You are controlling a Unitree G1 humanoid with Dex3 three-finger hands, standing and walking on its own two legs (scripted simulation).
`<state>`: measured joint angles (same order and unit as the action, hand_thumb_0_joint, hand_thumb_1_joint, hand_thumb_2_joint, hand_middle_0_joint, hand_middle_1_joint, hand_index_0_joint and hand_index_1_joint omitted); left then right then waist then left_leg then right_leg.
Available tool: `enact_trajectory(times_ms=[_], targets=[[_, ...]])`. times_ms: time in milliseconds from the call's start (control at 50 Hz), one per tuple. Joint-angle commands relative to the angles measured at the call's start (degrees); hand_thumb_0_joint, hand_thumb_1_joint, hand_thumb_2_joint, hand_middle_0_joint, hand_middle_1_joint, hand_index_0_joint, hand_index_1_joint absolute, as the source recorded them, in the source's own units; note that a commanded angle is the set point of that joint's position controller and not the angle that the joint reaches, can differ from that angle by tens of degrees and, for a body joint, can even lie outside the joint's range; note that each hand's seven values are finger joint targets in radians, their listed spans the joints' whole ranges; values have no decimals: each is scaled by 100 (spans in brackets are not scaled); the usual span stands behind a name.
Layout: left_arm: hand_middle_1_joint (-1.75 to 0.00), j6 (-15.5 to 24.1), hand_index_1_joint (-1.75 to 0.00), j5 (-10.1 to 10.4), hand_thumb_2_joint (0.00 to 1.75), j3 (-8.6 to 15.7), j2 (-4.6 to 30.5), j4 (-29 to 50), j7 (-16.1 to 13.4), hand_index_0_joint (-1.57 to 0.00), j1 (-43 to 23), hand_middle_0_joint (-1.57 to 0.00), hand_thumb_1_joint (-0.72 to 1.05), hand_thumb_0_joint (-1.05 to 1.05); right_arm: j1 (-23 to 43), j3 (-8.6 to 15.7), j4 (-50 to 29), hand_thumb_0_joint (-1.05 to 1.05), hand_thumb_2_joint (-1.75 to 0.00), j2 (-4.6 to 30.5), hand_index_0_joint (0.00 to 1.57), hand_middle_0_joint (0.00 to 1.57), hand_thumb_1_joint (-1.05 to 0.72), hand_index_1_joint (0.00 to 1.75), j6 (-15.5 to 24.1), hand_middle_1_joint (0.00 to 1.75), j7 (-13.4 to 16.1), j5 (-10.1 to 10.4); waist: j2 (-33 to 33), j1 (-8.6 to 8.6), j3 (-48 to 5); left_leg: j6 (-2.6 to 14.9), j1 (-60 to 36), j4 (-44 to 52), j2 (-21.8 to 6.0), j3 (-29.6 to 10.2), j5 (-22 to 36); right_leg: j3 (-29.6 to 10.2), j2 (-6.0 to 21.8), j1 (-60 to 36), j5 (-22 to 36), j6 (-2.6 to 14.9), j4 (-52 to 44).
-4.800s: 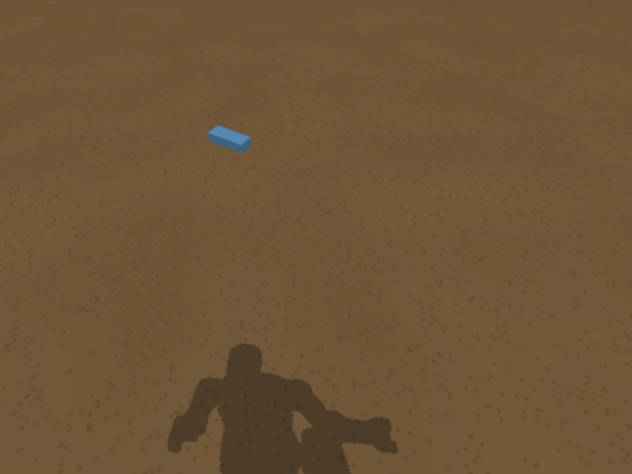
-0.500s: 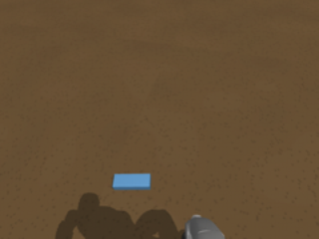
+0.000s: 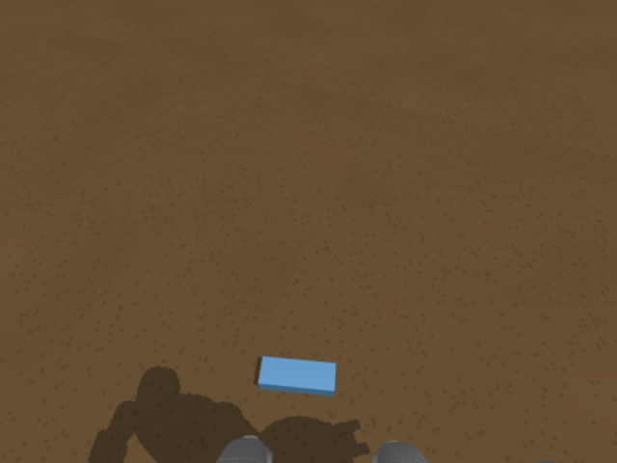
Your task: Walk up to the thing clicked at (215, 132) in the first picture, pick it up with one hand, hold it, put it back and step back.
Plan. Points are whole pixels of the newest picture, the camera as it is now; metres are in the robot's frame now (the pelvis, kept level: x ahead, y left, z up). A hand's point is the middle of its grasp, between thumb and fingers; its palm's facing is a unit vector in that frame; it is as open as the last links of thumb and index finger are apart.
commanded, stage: walk up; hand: left
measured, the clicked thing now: (297, 376) +0.45 +0.06 -0.70
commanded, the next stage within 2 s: none
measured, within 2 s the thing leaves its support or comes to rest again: neither
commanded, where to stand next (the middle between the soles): +0.06 -0.06 m, yaw -2 degrees
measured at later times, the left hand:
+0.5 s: hand out of the picture +0.12 +0.21 -0.12, palm faces -0.10 -0.91 -0.41, open 7.4 cm
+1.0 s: hand out of the picture +0.11 +0.18 -0.10, palm faces -0.03 -0.94 -0.34, open 7.4 cm
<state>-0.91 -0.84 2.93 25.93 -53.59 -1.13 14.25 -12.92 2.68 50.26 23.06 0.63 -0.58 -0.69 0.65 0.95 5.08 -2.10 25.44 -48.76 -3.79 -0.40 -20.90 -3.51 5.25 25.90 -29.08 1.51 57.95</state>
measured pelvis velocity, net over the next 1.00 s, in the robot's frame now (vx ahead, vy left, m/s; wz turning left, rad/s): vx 0.00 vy -0.06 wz -0.03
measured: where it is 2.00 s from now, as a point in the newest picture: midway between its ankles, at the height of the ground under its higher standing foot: outside the picture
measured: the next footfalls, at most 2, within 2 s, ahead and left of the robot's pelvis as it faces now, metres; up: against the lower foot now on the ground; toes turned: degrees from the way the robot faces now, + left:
right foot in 0.30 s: +0.04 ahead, -0.16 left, +0.00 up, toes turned -5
left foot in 0.60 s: +0.08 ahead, +0.07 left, +0.00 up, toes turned -1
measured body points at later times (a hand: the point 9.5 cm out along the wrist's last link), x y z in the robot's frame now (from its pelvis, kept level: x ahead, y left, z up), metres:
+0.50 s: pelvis +0.00 -0.05 +0.01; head +0.04 -0.08 +0.46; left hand +0.13 +0.25 -0.09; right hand +0.04 -0.40 -0.11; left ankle +0.03 +0.10 -0.66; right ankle +0.00 -0.15 -0.70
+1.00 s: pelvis +0.00 -0.06 +0.04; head +0.01 -0.08 +0.49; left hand +0.11 +0.23 -0.08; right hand +0.09 -0.37 -0.09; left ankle +0.04 +0.07 -0.70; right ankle +0.00 -0.15 -0.70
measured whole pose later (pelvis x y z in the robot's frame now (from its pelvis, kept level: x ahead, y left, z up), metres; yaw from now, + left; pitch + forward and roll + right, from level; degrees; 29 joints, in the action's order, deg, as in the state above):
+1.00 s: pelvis +0.00 -0.06 +0.04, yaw -1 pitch -3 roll +0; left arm 1.1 -0.4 0.8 18.8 -62.6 0.9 4.8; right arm -6.1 -0.9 62.4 21.5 1.6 -0.2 0.0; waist -1.4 0.3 3.5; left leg -1.2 11.9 -26.2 -1.0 -0.1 -11.7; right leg 4.4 -0.1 9.7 -15.4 2.1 27.6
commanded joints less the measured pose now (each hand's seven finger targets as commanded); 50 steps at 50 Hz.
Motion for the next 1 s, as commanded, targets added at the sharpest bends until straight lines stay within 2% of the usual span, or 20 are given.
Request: enact_trajectory(times_ms=[0, 100, 200, 240, 280, 300, 320, 340, 360, 420, 500, 560, 580, 600, 620, 640, 680, 720, 840, 980], targets=[[-30, 48, -30, 75, 90, 330, 1078, 195, 18, -20, 308, -20, 90, 0, 98, 480, -277, 0, -90, 1921, 20, 20, -90, 30, 269, 30, 250, -61, -1160, -26, -176, 1134, -610, 2400, -1201, -1926, -274, -53, -99, 812, 127, 44, 299], [-30, -66, -30, -53, 90, 413, 984, 397, 102, -20, -156, -20, 90, 0, -518, 530, -102, 0, -90, 1933, 20, 20, -90, 30, 323, 30, 429, -37, -1463, -235, -698, 1436, -1811, 1683, -1495, -1840, 2716, -21, -88, 958, -347, -42, 191], [-30, -102, -30, -90, 90, 469, 876, 560, 184, -20, -371, -20, 90, 0, -607, 497, -243, 0, -90, 1866, 20, 20, -90, 30, 340, 30, 551, -28, -1154, -264, -983, 1599, -1787, 1146, -1562, -1544, 4275, 217, -153, 589, -284, -48, -129], [-30, -91, -30, -77, 90, 474, 779, 539, 219, -20, -189, -20, 90, 0, -308, 488, -333, 0, -90, 1908, 20, 20, -90, 30, 309, 30, 548, -4, -1244, -112, -1058, 1505, -1334, 1015, -1498, -1319, 3792, 379, -230, 44, 157, 5, -744], [-30, 12, -30, -113, 90, 532, 838, 318, 199, -20, 309, -20, 90, 0, 172, 358, -436, 0, -90, 1674, 20, 20, -90, 30, 236, 30, 498, 61, -824, 287, -1138, 953, -339, 258, -977, -657, 2579, 457, -397, -1248, 1287, 131, -2260], [-30, 64, -30, -171, 90, 632, 1224, 329, 158, -20, 451, -20, 90, 0, 103, 231, -471, 0, -90, 1277, 20, 20, -90, 30, 201, 30, 483, 112, 477, 398, -1064, 532, 506, -837, -287, -56, 1352, -947, 387, -1692, 1678, 302, -3057], [-30, 92, -30, -187, 90, 678, 1623, 536, 154, -20, 41, -20, 90, 0, 258, 133, -524, 0, -90, 993, 20, 20, -90, 30, 171, 30, 545, 129, 1313, 305, -686, 318, 1648, -1151, 474, 345, -1368, -2361, 1199, -1800, 2012, 889, -3336], [-30, 60, -30, -170, 90, 664, 1819, 649, 162, -20, -277, -20, 90, 0, 438, 252, -418, 0, -90, 1387, 20, 20, -90, 30, 166, 30, 621, 74, 1149, 335, -701, 346, 1011, -1448, 260, -158, -1840, -2722, 1634, -1104, 2076, 1495, -3329], [-30, 22, -30, -130, 90, 648, 1603, 707, 165, -20, -448, -20, 90, 0, 236, 295, -246, 0, -90, 1507, 20, 20, -90, 30, 196, 30, 610, 63, 1005, 208, -485, 339, 916, -1425, 118, -95, -1692, -2313, 1520, -923, 2058, 1497, -3223], [-30, 81, -30, -136, 90, 482, 1055, 691, 109, -20, -700, -20, 90, 0, -193, 179, 149, 0, -90, 1290, 20, 20, -90, 30, 221, 30, 449, 153, 857, -20, -347, 379, 697, -1043, 225, -72, -758, -1053, 696, -1129, 2486, 1013, -2741], [-30, 165, -30, -63, 90, 408, 1071, 612, 99, -20, -607, -20, 90, 0, -131, 100, 253, 0, -90, 1182, 20, 20, -90, 30, 266, 30, 339, 73, 1051, 49, -538, 306, 30, 201, 175, 159, -585, -992, 776, -1219, 2666, 1066, -2704], [-30, 168, -30, 92, 90, 294, 938, 564, 117, -20, -842, -20, 90, 0, -281, 83, 413, 0, -90, 1042, 20, 20, -90, 30, 349, 30, 302, 21, 770, -226, -668, 407, -1236, 1838, 337, 207, 766, -689, 740, -735, 3092, 768, -2192], [-30, 178, -30, 130, 90, 220, 729, 570, 121, -20, -892, -20, 90, 0, -285, 114, 431, 0, -90, 1146, 20, 20, -90, 30, 381, 30, 304, -31, 452, -247, -769, 513, -1689, 2012, 100, -254, 1224, -597, 638, -453, 2976, 542, -2004], [-30, 186, -30, 166, 90, 139, 514, 564, 122, -20, -847, -20, 90, 0, -97, 147, 368, 0, -90, 1387, 20, 20, -90, 30, 403, 30, 300, -90, -327, -136, -846, 783, -1875, 2297, -630, -1470, 1708, -306, 228, -74, 2259, 207, -1600], [-30, 162, -30, 213, 90, 135, 488, 386, 98, -20, -710, -20, 90, 0, 358, 138, 252, 0, -90, 1618, 20, 20, -90, 30, 402, 30, 261, -40, -687, 49, -808, 1359, -1172, 2431, -1265, -2210, 1084, 192, -281, -550, 786, -12, -1558], [-30, 166, -30, 146, 90, 195, 707, 153, 67, -20, -594, -20, 90, 0, 739, 118, 252, 0, -90, 1634, 20, 20, -90, 30, 358, 30, 203, -11, -714, 192, -526, 1472, -390, 2401, -1296, -2076, 444, 111, -214, -1174, 170, 58, -1815], [-30, 292, -30, 31, 90, 191, 807, 65, 96, -20, -690, -20, 90, 0, 769, -53, 318, 0, -90, 1125, 20, 20, -90, 30, 280, 30, 145, 32, -153, 158, -508, 716, -280, 1868, -375, -771, 794, -627, 222, -1584, 876, 204, -3206], [-30, 346, -30, 25, 90, 216, 1059, 62, 108, -20, -1072, -20, 90, 0, 490, -77, 498, 0, -90, 1024, 20, 20, -90, 30, 244, 30, 148, 79, 21, -146, -385, 384, -773, 1667, 123, -205, 676, -1110, 785, -1089, 1239, 529, -3495], [-30, 370, -30, 58, 90, 104, 759, -279, 99, -20, -1311, -20, 90, 0, 734, -96, 769, 0, -90, 939, 20, 20, -90, 30, 216, 30, 84, 64, 283, -103, -530, 445, -1483, 2179, -87, -358, 1379, -365, 391, -1187, 1607, 101, -3865], [-30, 333, -30, 87, 90, 76, 615, -558, 105, -20, -1442, -20, 90, 0, 968, -142, 991, 0, -90, 951, 20, 20, -90, 30, 197, 30, 112, 43, 147, -71, -726, 374, -1683, 2595, -185, -399, 1775, -145, 350, -1718, 2124, 41, -4049]])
